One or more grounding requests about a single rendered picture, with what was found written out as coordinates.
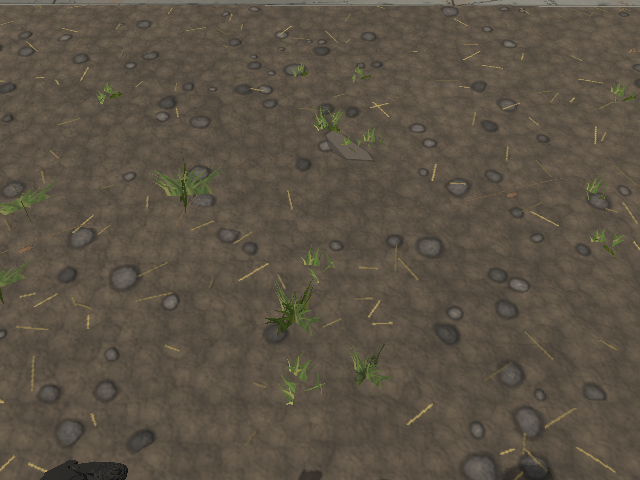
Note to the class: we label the left robot hand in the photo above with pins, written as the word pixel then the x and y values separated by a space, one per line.
pixel 71 470

